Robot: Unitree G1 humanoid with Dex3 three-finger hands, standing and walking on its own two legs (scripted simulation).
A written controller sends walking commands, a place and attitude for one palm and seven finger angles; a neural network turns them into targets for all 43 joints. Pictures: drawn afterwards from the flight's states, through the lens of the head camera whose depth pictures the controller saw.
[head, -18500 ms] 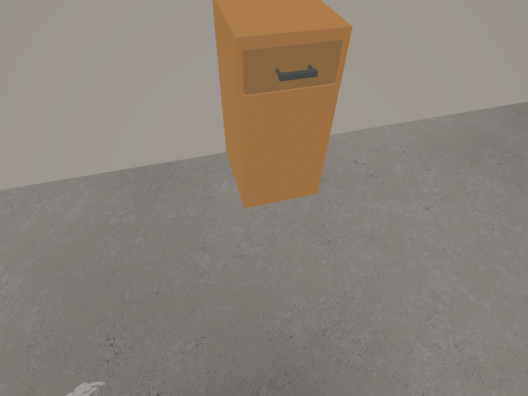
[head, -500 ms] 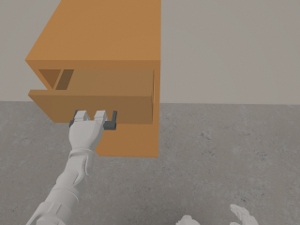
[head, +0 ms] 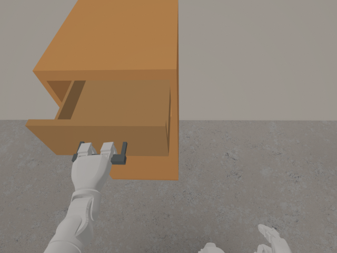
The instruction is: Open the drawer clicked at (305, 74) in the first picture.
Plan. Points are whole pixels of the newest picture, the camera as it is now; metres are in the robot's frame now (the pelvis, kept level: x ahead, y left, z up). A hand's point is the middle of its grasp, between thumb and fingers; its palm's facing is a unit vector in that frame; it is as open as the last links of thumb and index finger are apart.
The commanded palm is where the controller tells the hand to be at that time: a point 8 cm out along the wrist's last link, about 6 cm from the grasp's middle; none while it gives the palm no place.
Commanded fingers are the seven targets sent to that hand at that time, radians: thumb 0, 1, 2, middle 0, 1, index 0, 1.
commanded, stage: pull the drawer open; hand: left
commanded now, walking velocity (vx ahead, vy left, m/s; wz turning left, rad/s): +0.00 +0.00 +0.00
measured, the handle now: (101, 152) +0.37 +0.20 -0.01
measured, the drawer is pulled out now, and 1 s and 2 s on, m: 0.16 0.28 0.30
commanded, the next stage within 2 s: open the thumb to release the handle in 1.32 s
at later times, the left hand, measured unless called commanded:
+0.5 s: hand (95, 201) +0.25 +0.20 -0.04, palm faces -0.02 -0.07 -1.00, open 5.6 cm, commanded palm +0.20 +0.20 +0.01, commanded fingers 0.00 0.90 0.90 -0.40 -1.35 -0.40 -1.35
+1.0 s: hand (89, 228) +0.19 +0.20 -0.03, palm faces -0.02 -0.08 -1.00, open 5.6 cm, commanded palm +0.14 +0.21 +0.01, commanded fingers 0.00 0.90 0.90 -0.40 -1.35 -0.40 -1.35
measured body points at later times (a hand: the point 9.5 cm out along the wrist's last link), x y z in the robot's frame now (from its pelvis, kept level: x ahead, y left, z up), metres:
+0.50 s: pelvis +0.00 -0.01 +0.00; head +0.06 -0.03 +0.44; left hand +0.24 +0.20 +0.02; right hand +0.19 -0.24 -0.12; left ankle -0.05 +0.12 -0.69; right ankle +0.03 -0.12 -0.69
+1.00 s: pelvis +0.00 -0.01 -0.02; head +0.06 -0.04 +0.43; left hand +0.18 +0.20 +0.02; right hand +0.20 -0.23 -0.12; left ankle -0.05 +0.12 -0.69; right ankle +0.03 -0.12 -0.69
